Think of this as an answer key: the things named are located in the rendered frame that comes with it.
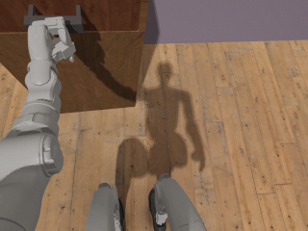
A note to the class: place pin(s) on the cabinet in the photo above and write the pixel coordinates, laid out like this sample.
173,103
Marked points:
105,72

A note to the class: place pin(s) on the robot left forearm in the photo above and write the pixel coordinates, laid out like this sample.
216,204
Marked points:
42,107

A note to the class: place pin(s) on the right robot foot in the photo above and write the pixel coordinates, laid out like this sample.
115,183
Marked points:
152,208

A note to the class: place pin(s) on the left robot hand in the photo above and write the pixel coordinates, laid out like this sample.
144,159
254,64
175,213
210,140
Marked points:
40,44

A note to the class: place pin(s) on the drawer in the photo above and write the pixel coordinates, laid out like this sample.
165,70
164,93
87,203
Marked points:
97,15

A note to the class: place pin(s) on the robot right shin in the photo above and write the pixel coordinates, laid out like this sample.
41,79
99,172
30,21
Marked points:
161,212

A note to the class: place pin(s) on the robot left upper arm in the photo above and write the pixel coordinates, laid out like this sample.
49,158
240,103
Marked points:
27,164

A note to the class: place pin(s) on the handle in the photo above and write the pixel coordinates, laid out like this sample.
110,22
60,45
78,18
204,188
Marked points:
73,23

